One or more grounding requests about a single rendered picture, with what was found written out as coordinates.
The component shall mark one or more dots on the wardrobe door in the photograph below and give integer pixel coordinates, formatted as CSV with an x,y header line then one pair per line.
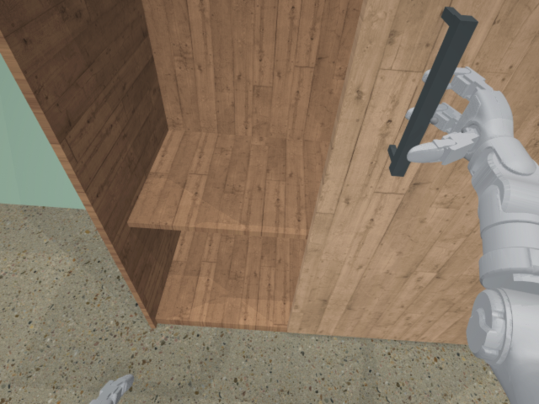
x,y
393,257

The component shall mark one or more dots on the robot right forearm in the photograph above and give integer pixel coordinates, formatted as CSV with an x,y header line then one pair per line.
x,y
506,180

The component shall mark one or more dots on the handle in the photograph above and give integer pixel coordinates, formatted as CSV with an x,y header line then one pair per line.
x,y
461,28

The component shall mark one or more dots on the left robot hand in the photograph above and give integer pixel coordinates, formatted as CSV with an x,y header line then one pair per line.
x,y
114,390

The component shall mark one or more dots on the robot right upper arm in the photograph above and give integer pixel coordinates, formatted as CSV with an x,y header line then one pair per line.
x,y
504,331

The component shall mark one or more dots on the right robot hand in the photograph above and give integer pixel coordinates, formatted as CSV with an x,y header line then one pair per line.
x,y
487,116

